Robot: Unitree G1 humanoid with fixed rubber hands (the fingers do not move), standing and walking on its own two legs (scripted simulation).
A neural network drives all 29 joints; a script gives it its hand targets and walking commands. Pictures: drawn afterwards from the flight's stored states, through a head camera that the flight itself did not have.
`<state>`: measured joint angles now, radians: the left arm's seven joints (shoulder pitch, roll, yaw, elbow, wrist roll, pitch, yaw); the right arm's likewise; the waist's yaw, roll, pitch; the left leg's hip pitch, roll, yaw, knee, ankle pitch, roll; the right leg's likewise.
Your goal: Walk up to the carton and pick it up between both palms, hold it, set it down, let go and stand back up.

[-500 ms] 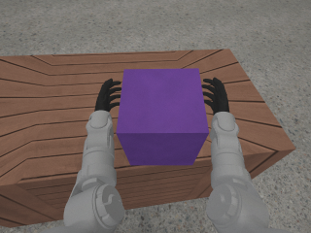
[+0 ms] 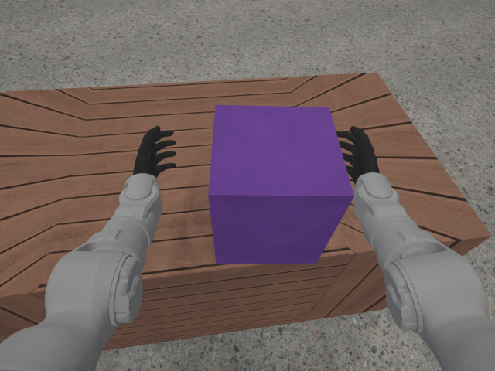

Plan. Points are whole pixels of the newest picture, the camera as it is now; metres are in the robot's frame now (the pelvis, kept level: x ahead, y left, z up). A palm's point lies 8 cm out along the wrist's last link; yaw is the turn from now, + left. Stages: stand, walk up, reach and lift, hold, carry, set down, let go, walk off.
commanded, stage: set down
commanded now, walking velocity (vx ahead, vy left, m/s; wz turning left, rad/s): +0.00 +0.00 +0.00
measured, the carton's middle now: (269, 190) +0.45 +0.01 -0.01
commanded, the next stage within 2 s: none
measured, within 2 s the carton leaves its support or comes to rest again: neither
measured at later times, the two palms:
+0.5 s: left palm (130, 147) +0.41 +0.24 +0.12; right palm (392, 142) +0.46 -0.17 +0.14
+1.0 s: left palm (105, 101) +0.42 +0.25 +0.20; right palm (416, 100) +0.46 -0.17 +0.22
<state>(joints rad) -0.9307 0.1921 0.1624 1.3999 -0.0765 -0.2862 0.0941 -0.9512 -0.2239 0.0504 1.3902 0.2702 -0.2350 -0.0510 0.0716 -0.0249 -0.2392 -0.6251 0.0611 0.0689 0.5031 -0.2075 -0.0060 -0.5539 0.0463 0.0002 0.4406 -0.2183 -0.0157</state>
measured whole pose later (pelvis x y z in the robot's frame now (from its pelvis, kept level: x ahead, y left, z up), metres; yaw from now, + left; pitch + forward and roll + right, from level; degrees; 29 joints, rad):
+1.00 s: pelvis -0.02 -0.01 +0.01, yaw +2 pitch +13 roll -1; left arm -1.12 0.41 -0.05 1.10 -0.31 0.21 0.04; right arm -1.19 -0.41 0.17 1.24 0.53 0.15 -0.03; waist 0.05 -0.02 -0.19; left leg -0.50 0.05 0.03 0.40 -0.13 -0.02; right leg -0.43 0.05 -0.04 0.36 -0.17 -0.03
